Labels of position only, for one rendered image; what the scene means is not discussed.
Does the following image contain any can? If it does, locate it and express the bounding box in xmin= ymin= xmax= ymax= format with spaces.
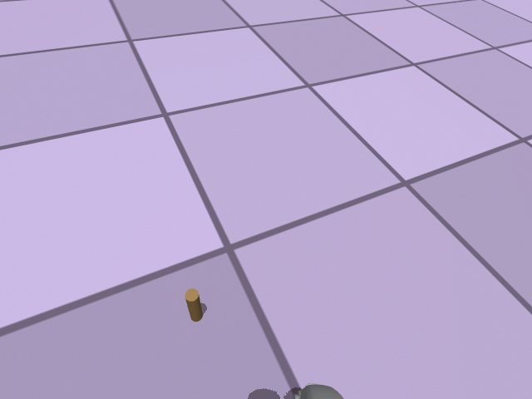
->
xmin=185 ymin=288 xmax=203 ymax=322

